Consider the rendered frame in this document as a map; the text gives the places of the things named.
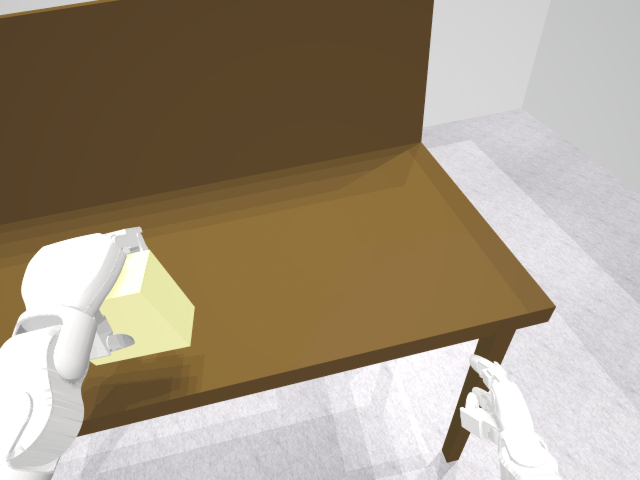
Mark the table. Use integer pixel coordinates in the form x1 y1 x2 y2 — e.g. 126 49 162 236
0 0 556 463

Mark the robot right hand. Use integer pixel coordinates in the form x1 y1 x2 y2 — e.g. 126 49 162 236
460 354 535 445

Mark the robot left forearm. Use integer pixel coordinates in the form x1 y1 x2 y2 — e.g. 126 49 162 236
0 305 97 480

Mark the sponge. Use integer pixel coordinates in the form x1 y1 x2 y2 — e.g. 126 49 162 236
90 250 195 365

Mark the robot right forearm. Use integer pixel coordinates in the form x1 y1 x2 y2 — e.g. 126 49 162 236
498 427 563 480

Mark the robot left hand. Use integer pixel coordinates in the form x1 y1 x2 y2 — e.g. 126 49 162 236
21 227 149 360

